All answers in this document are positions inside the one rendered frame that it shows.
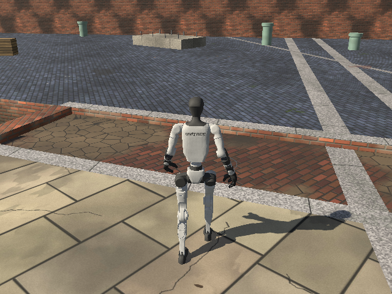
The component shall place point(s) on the right robot hand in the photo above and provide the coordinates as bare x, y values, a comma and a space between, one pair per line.
233, 178

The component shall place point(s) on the robot left shin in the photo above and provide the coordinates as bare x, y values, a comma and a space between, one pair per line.
182, 232

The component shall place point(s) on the left robot hand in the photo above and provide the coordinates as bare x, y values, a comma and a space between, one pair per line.
168, 169

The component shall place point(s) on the robot right upper arm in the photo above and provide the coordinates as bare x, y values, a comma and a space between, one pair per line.
215, 129

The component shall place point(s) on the right robot forearm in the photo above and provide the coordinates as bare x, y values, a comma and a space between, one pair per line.
227, 164

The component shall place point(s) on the left robot forearm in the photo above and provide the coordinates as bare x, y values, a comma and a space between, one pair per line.
167, 158

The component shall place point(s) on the humanoid robot head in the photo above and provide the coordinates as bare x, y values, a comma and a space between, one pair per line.
196, 107

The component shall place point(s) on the robot left upper arm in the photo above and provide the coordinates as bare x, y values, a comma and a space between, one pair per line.
177, 129

